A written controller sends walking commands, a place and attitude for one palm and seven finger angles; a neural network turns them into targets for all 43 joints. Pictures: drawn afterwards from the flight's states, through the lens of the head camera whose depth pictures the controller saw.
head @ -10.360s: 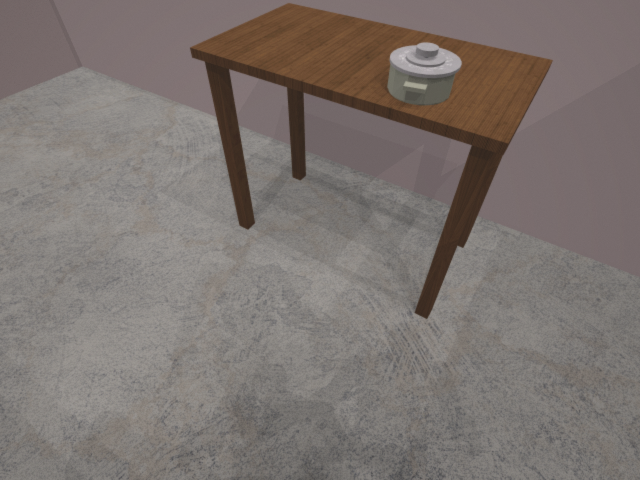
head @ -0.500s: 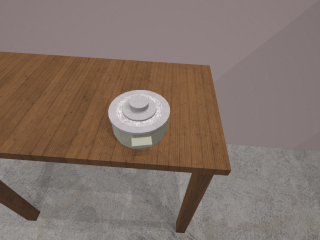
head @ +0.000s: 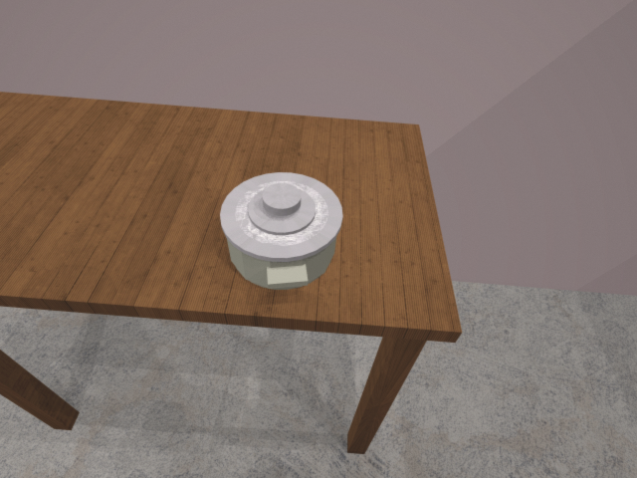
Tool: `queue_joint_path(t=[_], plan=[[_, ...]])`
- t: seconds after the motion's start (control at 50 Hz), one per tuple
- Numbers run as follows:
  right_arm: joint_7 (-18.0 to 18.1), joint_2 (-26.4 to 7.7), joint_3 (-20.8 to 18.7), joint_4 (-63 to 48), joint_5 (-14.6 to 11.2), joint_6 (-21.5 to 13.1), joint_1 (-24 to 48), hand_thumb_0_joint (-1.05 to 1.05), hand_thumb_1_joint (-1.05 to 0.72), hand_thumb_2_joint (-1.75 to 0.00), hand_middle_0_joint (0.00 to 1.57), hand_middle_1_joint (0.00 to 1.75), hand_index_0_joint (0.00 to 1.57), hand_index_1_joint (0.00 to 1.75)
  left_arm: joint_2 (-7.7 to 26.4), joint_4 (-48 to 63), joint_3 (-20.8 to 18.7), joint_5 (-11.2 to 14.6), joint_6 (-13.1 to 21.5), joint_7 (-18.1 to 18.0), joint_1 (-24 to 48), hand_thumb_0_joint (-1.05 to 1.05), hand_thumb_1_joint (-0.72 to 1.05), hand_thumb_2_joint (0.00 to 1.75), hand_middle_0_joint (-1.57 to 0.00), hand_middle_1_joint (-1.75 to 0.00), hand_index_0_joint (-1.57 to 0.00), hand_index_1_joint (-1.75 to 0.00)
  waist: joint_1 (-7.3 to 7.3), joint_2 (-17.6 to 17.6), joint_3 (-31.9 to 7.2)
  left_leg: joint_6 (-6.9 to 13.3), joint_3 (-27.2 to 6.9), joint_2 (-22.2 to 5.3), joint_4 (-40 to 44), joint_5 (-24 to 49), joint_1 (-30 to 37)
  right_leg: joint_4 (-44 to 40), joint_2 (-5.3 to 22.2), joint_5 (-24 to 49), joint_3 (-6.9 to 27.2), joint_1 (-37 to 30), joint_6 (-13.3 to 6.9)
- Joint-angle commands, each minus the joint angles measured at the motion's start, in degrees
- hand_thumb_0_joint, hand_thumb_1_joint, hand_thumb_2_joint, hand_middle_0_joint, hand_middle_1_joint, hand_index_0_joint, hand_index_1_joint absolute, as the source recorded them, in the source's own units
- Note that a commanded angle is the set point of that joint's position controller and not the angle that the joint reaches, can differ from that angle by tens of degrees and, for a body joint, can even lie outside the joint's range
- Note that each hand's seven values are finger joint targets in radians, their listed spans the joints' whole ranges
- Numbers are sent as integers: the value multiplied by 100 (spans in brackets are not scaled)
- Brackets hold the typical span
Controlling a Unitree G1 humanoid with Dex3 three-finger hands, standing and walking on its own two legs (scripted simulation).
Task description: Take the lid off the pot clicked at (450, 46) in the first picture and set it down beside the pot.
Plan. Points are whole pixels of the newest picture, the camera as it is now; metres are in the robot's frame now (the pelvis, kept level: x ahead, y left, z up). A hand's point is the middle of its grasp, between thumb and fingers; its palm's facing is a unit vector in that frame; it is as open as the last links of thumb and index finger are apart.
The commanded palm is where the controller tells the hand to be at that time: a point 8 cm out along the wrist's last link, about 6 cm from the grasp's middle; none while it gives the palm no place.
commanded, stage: look again from close up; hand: left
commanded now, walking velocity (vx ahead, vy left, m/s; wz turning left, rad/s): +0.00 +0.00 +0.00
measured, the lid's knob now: (281, 199) +0.44 +0.09 +0.11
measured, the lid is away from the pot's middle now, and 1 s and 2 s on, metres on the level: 0.00 0.00 0.00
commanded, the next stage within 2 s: lift the closed hand beside the body in 0.48 s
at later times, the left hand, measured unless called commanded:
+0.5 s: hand out of the picture -0.01 +0.15 -0.18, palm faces +0.06 -0.99 -0.15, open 7.4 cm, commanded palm none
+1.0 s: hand (178, 467) +0.14 +0.17 -0.01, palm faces +0.20 -0.95 -0.25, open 4.4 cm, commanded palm +0.09 +0.22 +0.02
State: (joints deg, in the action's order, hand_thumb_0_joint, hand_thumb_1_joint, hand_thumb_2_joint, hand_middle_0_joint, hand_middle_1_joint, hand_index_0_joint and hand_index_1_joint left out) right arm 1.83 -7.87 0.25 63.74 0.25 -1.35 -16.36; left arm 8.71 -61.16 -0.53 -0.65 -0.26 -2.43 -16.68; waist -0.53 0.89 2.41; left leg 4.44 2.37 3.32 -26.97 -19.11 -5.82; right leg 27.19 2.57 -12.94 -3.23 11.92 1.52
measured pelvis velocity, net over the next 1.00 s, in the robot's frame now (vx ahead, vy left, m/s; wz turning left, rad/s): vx -0.01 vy -0.03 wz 0.00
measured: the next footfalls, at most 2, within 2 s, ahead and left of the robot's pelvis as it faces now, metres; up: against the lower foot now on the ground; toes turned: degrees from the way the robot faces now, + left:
none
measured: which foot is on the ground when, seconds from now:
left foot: down 0.00-1.00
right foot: down 0.00-1.00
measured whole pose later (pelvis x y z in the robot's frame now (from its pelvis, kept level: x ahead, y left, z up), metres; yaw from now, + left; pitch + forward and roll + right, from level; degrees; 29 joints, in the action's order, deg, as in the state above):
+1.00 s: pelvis -0.01 -0.03 +0.00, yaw +0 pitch -1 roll -1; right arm 0.5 -13.2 -2.2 30.3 -1.2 -11.3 -7.1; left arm 11.2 3.4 -3.4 0.5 4.8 -3.2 -35.0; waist -2.2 -0.6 -1.7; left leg 1.9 1.6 0.9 -29.4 -19.7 -8.8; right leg 28.8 0.4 -13.3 -4.3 14.4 -1.0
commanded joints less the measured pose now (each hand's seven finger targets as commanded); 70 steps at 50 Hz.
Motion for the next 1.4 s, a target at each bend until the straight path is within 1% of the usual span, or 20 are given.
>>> queue_joint_path(t=[0.0,0.54,0.56,0.58,0.6,0.62,0.64,0.66,0.7,0.74,0.78,0.86,0.92,0.94,1.0,1.06,1.1,1.22,1.28,1.38], plan=[[42,-541,-70,-123,1,-81,-315,0,-90,-90,20,30,20,30,463,163,-57,12,101,-38,-358,0,90,90,-20,-30,-20,-30,5,-183,235,-182,-827,-882,698,1534,-643,-269,428,789,413,-255,-350],[75,-297,-68,98,-6,-98,-573,0,-90,-90,20,30,20,30,234,-87,-43,2,119,-44,-576,0,90,90,-20,-30,-20,-30,-10,-148,313,-138,-770,-919,748,1414,-640,-313,410,785,440,-121,-334],[47,-660,-64,-399,-58,-123,-77,0,-90,-90,20,30,20,30,524,-318,-9,-70,189,-248,-821,0,90,90,-20,-30,-20,-30,-81,-12,421,-313,-598,-957,-92,2998,-972,-53,537,2407,500,-33,-273],[-54,-1481,-53,-2519,-409,-1187,23,0,-90,-90,20,30,20,30,1203,7295,390,598,1042,-244,3166,0,90,90,-24,-35,-24,-35,19,-1413,-2406,-825,-918,-476,641,3046,223,264,88,1315,209,-598,-333],[173,-982,9,-2103,-419,-1580,382,0,-90,-90,20,30,20,30,1084,6122,244,230,493,-552,897,0,90,90,-29,-40,-29,-40,-105,-1990,-2236,-1055,-797,-805,608,3222,309,465,-12,313,137,-176,-492],[59,-897,-5,-2239,-577,-1688,474,0,-90,-90,20,30,20,30,237,5789,756,388,-222,-728,-216,0,90,90,-33,-44,-33,-44,-33,-1643,-1175,-1105,-888,-679,795,2819,-283,569,-65,-114,-90,161,-389],[-37,-1052,-8,-2094,-471,-1814,360,0,-90,-90,20,30,20,30,-308,5887,1212,355,-324,-652,-182,0,90,90,-38,-49,-38,-49,53,-1046,-618,-897,-887,-570,795,2053,-305,271,-169,66,-67,217,-358],[-93,-1113,-3,-2198,-375,-1921,397,0,-90,-90,20,30,20,30,-340,5687,1282,242,-266,-625,-372,0,90,90,-42,-54,-42,-54,94,-564,-272,-755,-934,-549,779,1797,-443,112,-198,229,-129,209,-360],[-184,-1218,-151,-2344,-170,-1839,501,0,-90,-90,20,30,20,30,-29,4813,692,-3,-151,-579,-1044,0,90,90,-51,-64,-51,-64,-7,706,36,-617,-947,-547,647,1872,-867,-51,-266,360,-292,142,-341],[-292,-1219,-337,-2750,-107,-1669,685,0,-90,-90,20,30,20,30,342,4990,38,-38,27,-446,-2117,0,90,90,-60,-73,-60,-73,-297,953,-298,-617,-742,-501,533,2141,-991,-37,-225,484,-277,-259,-340],[-341,-1120,-409,-3188,-101,-1517,979,0,-90,-90,20,30,20,30,501,5825,-310,7,223,-286,-2906,0,90,90,-68,-83,-68,-83,-446,743,-361,-606,-568,-464,561,2009,-1145,-7,-182,455,-210,-568,-336],[-239,-1043,-393,-3777,-177,-1223,1219,0,-90,-90,20,30,20,30,869,6824,-712,105,650,-171,-2285,0,90,90,-86,-102,-86,-102,-238,-16,223,-483,-306,-344,530,1004,-1428,-207,-173,189,-47,-198,-352],[-115,-1004,-353,-4000,-142,-1130,1113,0,-90,-90,20,30,20,30,1157,7669,-1012,172,899,-180,-1890,0,90,90,-99,-116,-99,-116,-144,-559,-127,-409,-213,-285,410,877,-1172,-330,-175,245,35,-195,-327],[-75,-960,-307,-4064,-120,-1122,1101,0,-90,-90,20,30,20,30,1020,7909,-869,182,948,-163,-1761,0,90,90,-104,-121,-104,-121,-119,-681,-192,-379,-177,-254,386,877,-1087,-361,-177,274,70,-161,-316],[2,-927,-284,-4079,-48,-1105,928,0,-90,-90,20,30,20,30,932,8105,-814,196,938,-165,-1902,0,90,90,-117,-136,-117,-136,-86,-372,-609,-308,-136,-226,211,1383,-819,-301,-182,863,78,-330,-267],[56,-955,-270,-4105,-27,-1064,965,0,-90,-90,20,30,20,30,986,8336,-836,211,926,-161,-1764,0,90,90,-130,-150,-130,-150,-40,-165,-612,-263,-140,-216,137,1347,-763,-371,-174,922,98,-302,-210],[84,-928,-253,-4069,-23,-1081,991,0,-90,-90,20,30,20,30,1098,8547,-981,216,917,-182,-1816,0,90,90,-130,-150,-130,-150,-99,-323,-681,-261,-137,-212,162,1380,-676,-412,-143,938,118,-420,-205],[119,-839,-229,-3903,-30,-1145,1244,0,-90,-90,20,30,20,30,1378,8745,-1451,235,894,-238,-2222,0,90,90,-130,-150,-130,-150,-242,-75,-572,-256,-204,-272,261,1520,-567,-541,-131,894,83,-618,-185],[145,-822,-219,-3862,-33,-1211,1287,0,-90,-90,20,30,20,30,1450,9031,-1519,217,954,-257,-2255,0,90,90,-130,-150,-130,-150,-298,-244,-575,-249,-208,-284,333,1575,-531,-558,-97,858,84,-710,-176],[152,-848,-256,-3757,-52,-1291,1350,0,-90,-90,20,30,20,30,1481,9039,-1574,187,1053,-266,-2264,0,90,90,-130,-150,-130,-150,-305,-63,-452,-224,-201,-307,370,1459,-496,-656,-87,562,101,-612,-150]])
